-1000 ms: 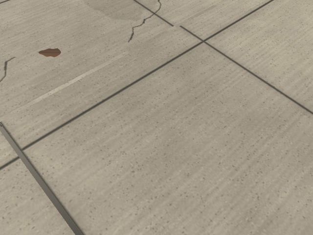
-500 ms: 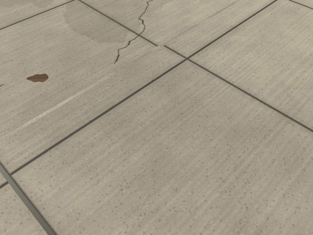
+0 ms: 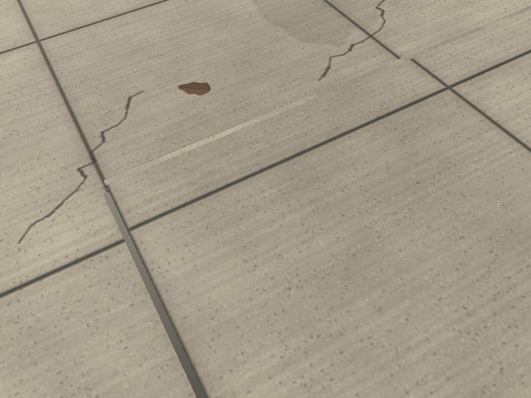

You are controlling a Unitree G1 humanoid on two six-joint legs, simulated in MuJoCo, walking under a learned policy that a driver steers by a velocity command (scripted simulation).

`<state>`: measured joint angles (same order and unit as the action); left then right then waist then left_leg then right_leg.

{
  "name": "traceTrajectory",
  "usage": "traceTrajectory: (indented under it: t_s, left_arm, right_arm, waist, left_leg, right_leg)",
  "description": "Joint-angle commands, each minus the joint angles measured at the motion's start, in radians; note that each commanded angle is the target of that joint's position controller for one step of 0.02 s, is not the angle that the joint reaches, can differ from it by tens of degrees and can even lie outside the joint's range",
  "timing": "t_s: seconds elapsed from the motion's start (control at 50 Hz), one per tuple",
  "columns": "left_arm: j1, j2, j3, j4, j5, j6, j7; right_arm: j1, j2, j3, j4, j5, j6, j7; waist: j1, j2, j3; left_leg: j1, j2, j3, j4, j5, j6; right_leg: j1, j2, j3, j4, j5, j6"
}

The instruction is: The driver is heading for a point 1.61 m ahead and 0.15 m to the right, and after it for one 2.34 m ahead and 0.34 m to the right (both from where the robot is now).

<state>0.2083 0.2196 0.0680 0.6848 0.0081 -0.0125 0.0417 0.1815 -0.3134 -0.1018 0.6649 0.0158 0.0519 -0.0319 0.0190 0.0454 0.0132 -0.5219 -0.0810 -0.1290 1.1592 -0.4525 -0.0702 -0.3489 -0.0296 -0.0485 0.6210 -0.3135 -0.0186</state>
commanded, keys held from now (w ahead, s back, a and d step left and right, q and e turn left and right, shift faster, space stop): no key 0.34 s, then w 0.66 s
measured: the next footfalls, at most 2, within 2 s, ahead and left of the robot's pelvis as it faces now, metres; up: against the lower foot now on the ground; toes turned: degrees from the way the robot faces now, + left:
left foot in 0.22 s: +0.01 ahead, +0.13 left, -0.04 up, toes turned +0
left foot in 0.98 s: +0.40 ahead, +0.17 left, +0.00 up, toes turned +2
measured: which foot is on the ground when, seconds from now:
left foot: up 0.00-0.20, down 0.22-0.58, up 0.60-0.96, down 0.98-1.00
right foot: down 0.00-1.00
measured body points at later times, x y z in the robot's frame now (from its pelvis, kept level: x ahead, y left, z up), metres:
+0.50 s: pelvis +0.00 +0.02 -0.02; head +0.00 +0.02 +0.43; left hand +0.07 +0.29 -0.14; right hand +0.13 -0.20 -0.14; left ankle -0.03 +0.13 -0.76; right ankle +0.01 -0.11 -0.73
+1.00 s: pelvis +0.21 +0.05 -0.01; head +0.25 +0.05 +0.43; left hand +0.14 +0.32 -0.14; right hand +0.49 -0.14 -0.06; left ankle +0.36 +0.16 -0.73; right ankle +0.01 -0.11 -0.72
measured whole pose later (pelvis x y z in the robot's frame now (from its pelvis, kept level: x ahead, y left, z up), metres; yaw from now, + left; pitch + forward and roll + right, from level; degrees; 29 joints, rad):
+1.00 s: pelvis +0.21 +0.05 -0.01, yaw +3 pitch +2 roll +0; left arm 0.47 0.28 0.06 0.89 -0.03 -0.06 0.01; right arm -0.02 -0.24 -0.05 0.59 0.03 -0.07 0.05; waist 0.10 0.00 0.05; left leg -0.53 0.00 0.02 0.52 -0.03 0.04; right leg 0.14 -0.07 -0.03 0.34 -0.49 0.04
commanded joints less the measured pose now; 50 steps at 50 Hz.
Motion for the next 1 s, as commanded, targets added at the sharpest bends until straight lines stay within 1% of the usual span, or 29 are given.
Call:
traceTrajectory:
  t_s: [0.02, 0.08, 0.14, 0.18, 0.2, 0.22, 0.24, 0.26, 0.28, 0.3, 0.34, 0.38, 0.42, 0.48, 0.54, 0.56, 0.58, 0.6, 0.62, 0.64, 0.68, 0.7, 0.74, 0.8, 0.84, 0.9, 0.94, 0.96, 1.0]
  left_arm:
    - [-0.056, 0.116, 0.024, -0.068, -0.01, -0.01, 0.016]
    - [-0.041, 0.139, 0.028, -0.047, -0.012, 0.001, 0.018]
    - [-0.025, 0.172, 0.036, -0.035, -0.018, 0.013, 0.016]
    - [-0.024, 0.138, 0.019, -0.024, -0.024, 0.017, 0.013]
    - [0.0, 0.105, 0.005, -0.012, -0.009, 0.013, 0.005]
    - [0.011, 0.053, -0.014, -0.012, 0.018, 0.006, -0.008]
    - [0.033, 0.011, -0.03, -0.003, 0.036, -0.002, -0.025]
    - [0.057, 0.071, -0.014, -0.016, -0.005, 0.0, -0.018]
    - [0.004, 0.124, -0.002, -0.019, -0.01, 0.007, -0.005]
    - [-0.049, 0.142, 0.008, -0.014, -0.002, 0.013, 0.003]
    - [-0.033, 0.117, 0.006, 0.007, 0.01, 0.026, 0.01]
    - [0.029, 0.091, -0.001, 0.046, 0.009, 0.014, -0.004]
    - [-0.008, 0.134, 0.014, 0.048, -0.01, -0.002, -0.007]
    - [-0.036, 0.09, 0.007, 0.053, -0.03, -0.038, -0.02]
    - [0.047, 0.076, 0.008, 0.097, -0.034, -0.074, -0.046]
    - [0.1, 0.088, 0.012, 0.12, -0.032, -0.083, -0.052]
    - [0.173, 0.123, 0.021, 0.14, -0.031, -0.091, -0.052]
    - [0.26, 0.202, 0.043, 0.153, -0.027, -0.098, -0.051]
    - [0.354, 0.244, 0.052, 0.15, -0.012, -0.106, -0.051]
    - [0.328, 0.227, 0.042, 0.136, -0.002, -0.118, -0.045]
    - [0.277, 0.178, 0.024, 0.121, -0.015, -0.11, -0.036]
    - [0.253, 0.155, 0.012, 0.12, -0.016, -0.101, -0.034]
    - [0.224, 0.125, -0.003, 0.119, -0.017, -0.085, -0.032]
    - [0.196, 0.15, 0.0, 0.115, -0.022, -0.079, -0.018]
    - [0.217, 0.178, 0.008, 0.123, -0.033, -0.077, -0.011]
    - [0.245, 0.21, 0.022, 0.137, -0.041, -0.071, -0.016]
    - [0.239, 0.224, 0.03, 0.145, -0.044, -0.059, -0.023]
    - [0.235, 0.235, 0.036, 0.144, -0.04, -0.055, -0.026]
    - [0.215, 0.242, 0.034, 0.14, -0.032, -0.045, -0.027]
  right_arm:
    - [-0.008, -0.017, 0.003, -0.068, 0.004, -0.005, 0.002]
    - [-0.067, 0.032, 0.032, -0.093, -0.003, -0.007, 0.021]
    - [-0.033, -0.005, 0.022, -0.076, 0.01, -0.009, 0.043]
    - [0.036, 0.009, 0.02, -0.035, 0.001, -0.008, 0.054]
    - [0.062, 0.011, 0.022, -0.028, -0.008, -0.007, 0.053]
    - [0.086, -0.032, 0.017, -0.037, -0.015, -0.009, 0.046]
    - [0.058, -0.051, 0.029, -0.076, -0.032, -0.015, 0.035]
    - [0.018, -0.05, 0.029, -0.066, -0.061, -0.033, 0.043]
    - [-0.061, -0.038, 0.027, -0.075, -0.051, -0.047, 0.047]
    - [-0.081, -0.012, 0.035, -0.06, -0.05, -0.053, 0.045]
    - [-0.107, 0.002, 0.048, -0.052, -0.044, -0.06, 0.039]
    - [-0.013, -0.005, 0.044, -0.015, -0.03, -0.058, 0.031]
    - [0.072, -0.066, 0.026, -0.005, -0.017, -0.049, 0.022]
    - [0.09, -0.058, 0.026, -0.003, -0.006, -0.066, 0.013]
    - [0.062, -0.029, 0.03, -0.022, 0.004, -0.075, 0.016]
    - [0.03, -0.007, 0.037, -0.044, 0.006, -0.078, 0.019]
    - [-0.014, 0.025, 0.046, -0.075, 0.012, -0.088, 0.021]
    - [-0.054, 0.051, 0.05, -0.106, 0.017, -0.107, 0.021]
    - [-0.128, 0.006, 0.039, -0.136, 0.026, -0.128, 0.019]
    - [-0.13, -0.002, 0.033, -0.134, 0.035, -0.145, 0.027]
    - [-0.118, 0.014, 0.039, -0.115, 0.023, -0.154, 0.044]
    - [-0.122, 0.009, 0.035, -0.113, 0.011, -0.152, 0.05]
    - [-0.109, 0.019, 0.035, -0.107, 0.011, -0.142, 0.067]
    - [-0.163, 0.05, 0.046, -0.114, -0.002, -0.137, 0.079]
    - [-0.216, 0.062, 0.052, -0.125, 0.005, -0.139, 0.086]
    - [-0.265, 0.024, 0.044, -0.141, 0.015, -0.135, 0.09]
    - [-0.256, -0.005, 0.033, -0.148, 0.02, -0.133, 0.089]
    - [-0.207, -0.035, 0.019, -0.138, 0.011, -0.134, 0.085]
    - [0.066, -0.101, -0.024, -0.066, 0.011, -0.126, 0.067]
  waist:
    - [-0.02, -0.16, -0.067]
    - [0.01, -0.206, -0.089]
    - [0.014, -0.208, -0.077]
    - [-0.012, -0.158, -0.066]
    - [-0.011, -0.13, -0.083]
    - [0.002, -0.012, -0.108]
    - [0.023, 0.168, -0.112]
    - [0.024, 0.209, -0.129]
    - [0.016, 0.178, -0.054]
    - [0.003, 0.167, -0.003]
    - [0.019, 0.139, 0.016]
    - [0.008, 0.121, -0.031]
    - [-0.042, 0.105, 0.041]
    - [-0.035, 0.132, 0.101]
    - [0.016, 0.09, 0.07]
    - [0.04, 0.039, 0.062]
    - [0.068, -0.063, 0.058]
    - [0.097, -0.254, 0.031]
    - [0.161, -0.336, 0.013]
    - [0.131, -0.224, 0.027]
    - [0.082, -0.107, 0.052]
    - [0.063, -0.101, 0.06]
    - [0.041, -0.13, 0.082]
    - [0.043, -0.092, 0.093]
    - [0.061, -0.113, 0.096]
    - [0.07, -0.133, 0.121]
    - [0.047, -0.143, 0.128]
    - [0.017, -0.142, 0.087]
    - [-0.135, -0.138, -0.1]
  left_leg:
    - [-0.031, 0.027, 0.03, -0.096, 0.083, -0.022]
    - [0.121, 0.073, 0.07, -0.403, 0.071, -0.024]
    - [0.25, 0.083, 0.099, -0.639, 0.174, 0.005]
    - [0.406, 0.047, 0.155, -0.87, 0.344, 0.047]
    - [0.495, 0.061, 0.137, -0.874, 0.378, 0.066]
    - [0.581, 0.186, -0.003, -0.832, 0.544, 0.102]
    - [0.595, 0.349, -0.124, -0.738, 0.944, 0.169]
    - [0.375, 0.44, -0.182, -0.804, 0.716, 0.322]
    - [0.3, 0.369, -0.182, -0.861, 0.44, 0.312]
    - [0.261, 0.324, -0.163, -0.881, 0.327, 0.273]
    - [0.225, 0.299, -0.144, -0.87, 0.312, 0.236]
    - [0.234, 0.241, -0.109, -0.884, 0.011, 0.213]
    - [0.227, 0.252, -0.185, -0.956, -0.344, 0.219]
    - [0.33, 0.332, -0.272, -0.964, -0.356, 0.257]
    - [0.28, 0.286, -0.18, -0.899, -0.273, 0.237]
    - [0.207, 0.226, -0.1, -0.83, -0.225, 0.207]
    - [0.075, 0.131, 0.018, -0.671, -0.125, 0.156]
    - [-0.115, 0.022, 0.149, -0.388, 0.079, 0.09]
    - [-0.336, -0.006, 0.063, -0.106, -0.117, 0.074]
    - [-0.443, 0.048, -0.022, 0.033, -0.125, 0.09]
    - [-0.491, 0.128, 0.008, 0.058, 0.004, 0.11]
    - [-0.44, 0.157, 0.029, 0.015, 0.068, 0.109]
    - [-0.319, 0.166, 0.079, -0.101, 0.183, 0.091]
    - [-0.16, 0.135, 0.137, -0.366, 0.393, 0.07]
    - [-0.049, 0.103, 0.166, -0.543, 0.485, 0.063]
    - [-0.005, 0.101, 0.158, -0.629, 0.497, 0.077]
    - [-0.008, 0.114, 0.129, -0.662, 0.445, 0.108]
    - [0.067, 0.082, 0.172, -0.646, 0.388, 0.131]
    - [0.428, 0.053, 0.198, -0.639, 0.379, 0.188]
  right_leg:
    - [0.154, -0.185, 0.189, -0.243, 0.352, -0.201]
    - [0.161, -0.183, 0.157, -0.234, 0.288, -0.204]
    - [0.107, -0.202, 0.188, -0.174, 0.244, -0.216]
    - [0.018, -0.17, 0.163, -0.084, 0.189, -0.175]
    - [-0.044, -0.145, 0.148, -0.026, 0.125, -0.128]
    - [-0.149, -0.09, 0.096, 0.147, -0.035, -0.048]
    - [-0.279, -0.034, 0.036, 0.387, -0.391, 0.034]
    - [-0.172, -0.05, 0.065, 0.369, -0.378, 0.066]
    - [-0.148, -0.071, 0.066, 0.348, -0.263, 0.078]
    - [-0.157, -0.061, 0.058, 0.334, -0.193, 0.071]
    - [-0.1, -0.062, 0.068, 0.256, -0.125, 0.064]
    - [0.005, -0.007, -0.007, 0.155, -0.034, 0.044]
    - [-0.086, 0.04, -0.043, 0.178, -0.165, 0.006]
    - [-0.216, 0.017, -0.032, 0.188, -0.164, -0.053]
    - [-0.077, 0.019, -0.033, 0.101, -0.163, -0.107]
    - [0.014, 0.012, 0.006, 0.048, -0.193, -0.123]
    - [0.138, -0.043, 0.15, -0.053, -0.268, -0.162]
    - [0.313, -0.173, 0.452, -0.199, -0.294, -0.255]
    - [0.447, -0.344, 0.792, -0.356, -0.206, -0.381]
    - [0.487, -0.385, 0.83, -0.343, -0.137, -0.379]
    - [0.476, -0.347, 0.641, -0.319, -0.015, -0.304]
    - [0.426, -0.313, 0.542, -0.342, 0.046, -0.263]
    - [0.329, -0.239, 0.382, -0.419, 0.098, -0.216]
    - [0.255, -0.157, 0.187, -0.459, 0.189, -0.172]
    - [0.226, -0.135, 0.121, -0.483, 0.19, -0.156]
    - [0.271, -0.195, 0.132, -0.493, 0.189, -0.154]
    - [0.348, -0.227, 0.133, -0.443, 0.313, -0.136]
    - [0.364, -0.229, 0.116, -0.37, 0.482, -0.133]
    - [0.286, -0.165, 0.046, -0.022, 0.73, -0.085]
